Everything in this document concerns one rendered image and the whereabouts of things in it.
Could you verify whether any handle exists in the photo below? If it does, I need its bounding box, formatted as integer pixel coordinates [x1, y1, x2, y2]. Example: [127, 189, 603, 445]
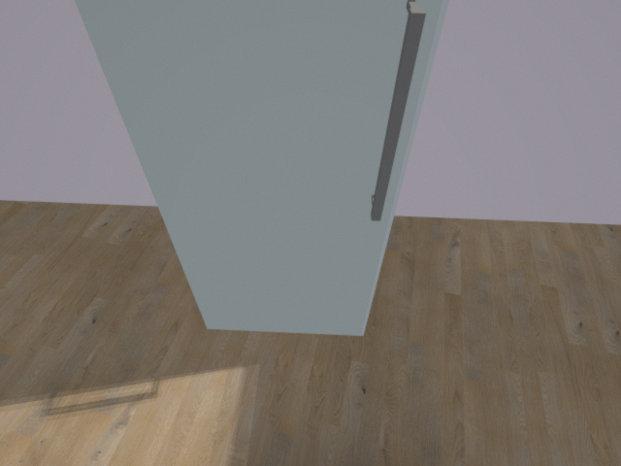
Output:
[371, 0, 426, 221]

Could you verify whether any fridge door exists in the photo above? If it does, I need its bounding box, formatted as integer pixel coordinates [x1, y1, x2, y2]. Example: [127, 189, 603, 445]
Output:
[75, 0, 442, 336]

